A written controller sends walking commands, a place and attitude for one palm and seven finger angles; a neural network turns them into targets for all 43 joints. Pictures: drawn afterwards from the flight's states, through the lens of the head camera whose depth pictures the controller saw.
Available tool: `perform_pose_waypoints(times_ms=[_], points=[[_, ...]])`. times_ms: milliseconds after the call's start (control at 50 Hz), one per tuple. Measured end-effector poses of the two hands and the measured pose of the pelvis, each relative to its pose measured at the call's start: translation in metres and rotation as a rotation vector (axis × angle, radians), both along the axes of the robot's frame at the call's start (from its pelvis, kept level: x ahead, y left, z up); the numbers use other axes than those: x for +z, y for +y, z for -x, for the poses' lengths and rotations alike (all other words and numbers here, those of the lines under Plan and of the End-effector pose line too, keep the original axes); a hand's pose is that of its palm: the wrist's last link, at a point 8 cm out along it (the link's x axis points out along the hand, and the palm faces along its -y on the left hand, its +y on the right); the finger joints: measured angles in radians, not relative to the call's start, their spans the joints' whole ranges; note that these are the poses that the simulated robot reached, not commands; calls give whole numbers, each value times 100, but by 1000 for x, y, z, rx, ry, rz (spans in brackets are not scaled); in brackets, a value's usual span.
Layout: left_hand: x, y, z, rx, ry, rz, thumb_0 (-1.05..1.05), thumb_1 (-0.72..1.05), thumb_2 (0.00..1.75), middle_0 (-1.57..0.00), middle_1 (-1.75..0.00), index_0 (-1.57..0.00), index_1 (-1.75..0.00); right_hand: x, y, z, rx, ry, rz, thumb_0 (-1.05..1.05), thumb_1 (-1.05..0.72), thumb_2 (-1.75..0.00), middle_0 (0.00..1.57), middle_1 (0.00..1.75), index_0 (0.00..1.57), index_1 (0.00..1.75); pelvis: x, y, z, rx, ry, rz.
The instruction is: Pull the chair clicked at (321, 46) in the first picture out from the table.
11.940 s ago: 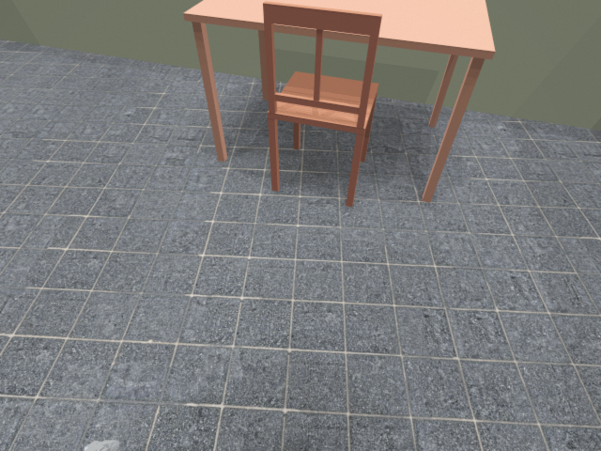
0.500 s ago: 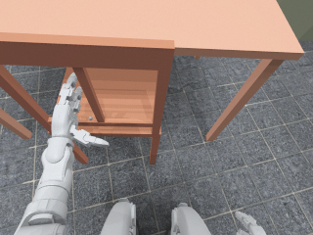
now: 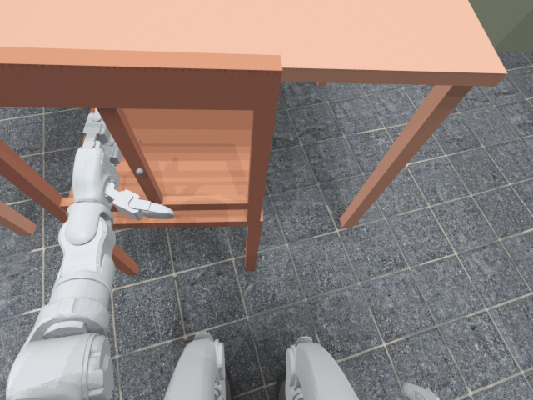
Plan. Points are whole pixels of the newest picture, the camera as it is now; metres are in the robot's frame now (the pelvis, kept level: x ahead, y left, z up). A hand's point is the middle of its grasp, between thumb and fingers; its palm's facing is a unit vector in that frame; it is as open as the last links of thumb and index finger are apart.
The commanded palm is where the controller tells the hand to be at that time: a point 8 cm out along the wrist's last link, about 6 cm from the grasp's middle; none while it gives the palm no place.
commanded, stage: push the fingers through the gap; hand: left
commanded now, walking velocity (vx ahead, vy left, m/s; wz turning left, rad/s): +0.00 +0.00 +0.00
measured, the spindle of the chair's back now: (137, 162) +0.47 +0.19 +0.01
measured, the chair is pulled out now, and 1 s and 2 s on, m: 0.00 0.00 0.04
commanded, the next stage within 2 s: hook a spindle and tug to test in 0.22 s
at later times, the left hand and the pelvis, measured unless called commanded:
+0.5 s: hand (139, 172) +0.44 +0.18 +0.02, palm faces +0.03 -1.00 -0.02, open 16.6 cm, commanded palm +0.42 +0.22 +0.03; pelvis +0.00 +0.00 +0.00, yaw +0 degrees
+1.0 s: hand (147, 174) +0.44 +0.17 +0.02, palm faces +0.04 -1.00 -0.03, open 9.2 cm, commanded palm +0.41 +0.21 +0.03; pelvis +0.00 +0.00 +0.00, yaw +0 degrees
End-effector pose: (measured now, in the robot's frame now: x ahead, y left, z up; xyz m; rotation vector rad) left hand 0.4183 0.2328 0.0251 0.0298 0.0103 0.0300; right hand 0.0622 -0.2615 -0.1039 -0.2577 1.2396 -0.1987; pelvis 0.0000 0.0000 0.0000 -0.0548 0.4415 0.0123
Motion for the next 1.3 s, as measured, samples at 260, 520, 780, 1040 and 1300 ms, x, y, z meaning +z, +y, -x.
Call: perform_pose_waypoints(times_ms=[260, 520, 780, 1040, 1300], points=[[-5, 3, 0, 4, 10, 4, -1, -50, 30, -6, -8, -6, -8, 1, 0, -5, 9, 9, 7, 1, -90, -90, 20, 30, 21, 30, 1, 0, -2, 6, 2, 4], [-6, 3, -2, 0, 21, 12, -1, -50, 30, -11, -25, -11, -25, 2, 3, -16, 17, -14, 1, 1, -90, -90, 20, 30, 21, 30, 1, 2, -4, 4, 7, 5], [-5, -10, -4, -2, 10, 8, -1, -39, 35, -31, -88, -32, -88, -1, 6, -15, 13, -10, -9, 1, -90, -90, 20, 30, 21, 30, 0, 2, -3, 4, 6, 4], [-2, -11, 4, 13, 5, 3, 0, 21, 60, -47, -138, -47, -138, 0, 3, -12, 12, -13, -15, 1, -90, -90, 20, 30, 21, 30, 2, 0, -2, 5, -3, 0], [-2, -13, 5, 24, 9, 12, 1, 72, 80, -46, -143, -45, -145, 1, -2, -14, 4, -21, -15, 1, -90, -90, 20, 30, 21, 30, 3, -3, -3, 0, -5, -5]])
